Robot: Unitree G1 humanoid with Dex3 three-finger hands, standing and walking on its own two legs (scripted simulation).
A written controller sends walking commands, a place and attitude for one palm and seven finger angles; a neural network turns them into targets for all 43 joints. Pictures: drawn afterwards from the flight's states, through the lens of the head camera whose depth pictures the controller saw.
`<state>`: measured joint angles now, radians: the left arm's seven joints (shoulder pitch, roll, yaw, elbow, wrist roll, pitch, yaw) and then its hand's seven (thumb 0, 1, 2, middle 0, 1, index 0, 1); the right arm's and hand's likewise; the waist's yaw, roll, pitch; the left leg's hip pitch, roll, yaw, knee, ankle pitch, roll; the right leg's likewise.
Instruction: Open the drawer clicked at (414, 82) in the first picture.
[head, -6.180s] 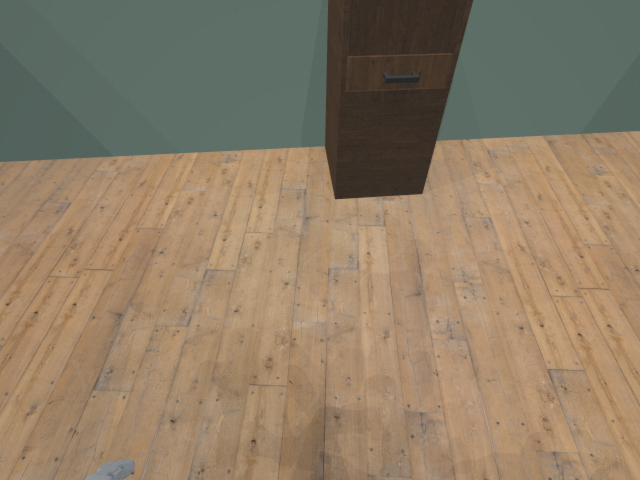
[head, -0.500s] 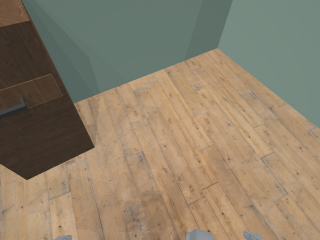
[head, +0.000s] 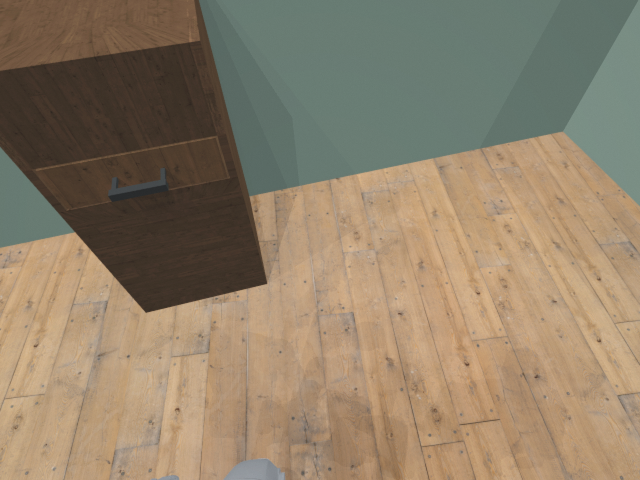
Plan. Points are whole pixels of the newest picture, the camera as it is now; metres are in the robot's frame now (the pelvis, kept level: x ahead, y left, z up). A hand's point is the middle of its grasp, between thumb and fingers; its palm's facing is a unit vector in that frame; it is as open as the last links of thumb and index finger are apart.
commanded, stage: turn to face it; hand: left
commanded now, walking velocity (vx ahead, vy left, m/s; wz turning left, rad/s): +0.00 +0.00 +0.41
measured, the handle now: (139, 183) +0.71 +0.46 -0.16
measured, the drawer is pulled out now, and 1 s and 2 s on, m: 0.00 0.00 0.00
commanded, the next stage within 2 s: take the last steps up to it in 0.44 s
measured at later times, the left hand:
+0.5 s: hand out of the picture +0.06 +0.25 -0.16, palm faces +0.19 -0.95 -0.25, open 7.4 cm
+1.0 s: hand out of the picture -0.06 +0.16 -0.16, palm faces +0.37 -0.91 -0.19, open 7.3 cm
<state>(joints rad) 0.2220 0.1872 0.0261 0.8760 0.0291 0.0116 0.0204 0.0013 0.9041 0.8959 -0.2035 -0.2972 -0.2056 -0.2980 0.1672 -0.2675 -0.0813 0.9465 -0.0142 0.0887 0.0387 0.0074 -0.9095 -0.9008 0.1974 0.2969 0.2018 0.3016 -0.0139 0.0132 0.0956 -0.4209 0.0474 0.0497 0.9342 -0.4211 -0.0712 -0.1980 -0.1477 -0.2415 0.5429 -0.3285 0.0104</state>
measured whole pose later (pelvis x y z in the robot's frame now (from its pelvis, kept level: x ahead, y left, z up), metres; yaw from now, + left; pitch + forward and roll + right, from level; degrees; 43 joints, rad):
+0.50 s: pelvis +0.01 +0.03 +0.00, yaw +9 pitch -1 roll +0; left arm 0.18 0.23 0.05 0.95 0.01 0.06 0.02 0.00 0.91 0.90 -0.20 -0.30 -0.20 -0.30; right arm 0.20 -0.18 -0.03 0.97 -0.02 0.02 0.00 0.00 -0.91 -0.90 0.20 0.30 0.21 0.30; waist -0.01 -0.01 0.05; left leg -0.20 -0.02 0.02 0.45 -0.24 0.04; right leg -0.38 -0.08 -0.04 0.87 -0.44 0.09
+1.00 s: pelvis +0.06 +0.03 +0.01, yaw +16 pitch +0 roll +0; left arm 0.47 0.12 0.02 1.11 0.03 -0.05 0.02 0.00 0.91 0.90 -0.20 -0.30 -0.20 -0.30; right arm 0.26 -0.21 -0.07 1.07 -0.03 0.04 0.04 0.01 -0.91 -0.90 0.20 0.30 0.20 0.30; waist 0.04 0.03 0.00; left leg -0.45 0.10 0.05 0.83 -0.25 -0.02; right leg -0.04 -0.07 -0.17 0.32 -0.28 0.01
